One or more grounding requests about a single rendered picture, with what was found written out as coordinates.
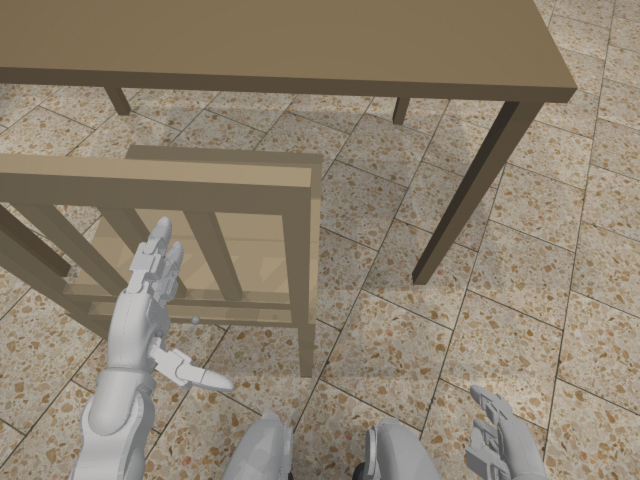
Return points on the chair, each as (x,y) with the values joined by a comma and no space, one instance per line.
(248,221)

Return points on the robot right hand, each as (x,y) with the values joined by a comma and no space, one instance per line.
(512,450)

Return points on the left robot forearm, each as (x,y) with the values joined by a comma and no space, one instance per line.
(114,426)

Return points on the table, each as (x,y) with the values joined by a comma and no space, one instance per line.
(491,50)

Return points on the robot thigh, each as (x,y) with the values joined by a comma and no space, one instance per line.
(263,453)
(393,452)

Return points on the right robot thigh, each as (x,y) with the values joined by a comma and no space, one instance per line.
(393,452)

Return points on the left robot thigh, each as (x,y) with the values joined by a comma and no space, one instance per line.
(263,453)

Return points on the robot left hand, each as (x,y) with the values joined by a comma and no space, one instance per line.
(140,311)

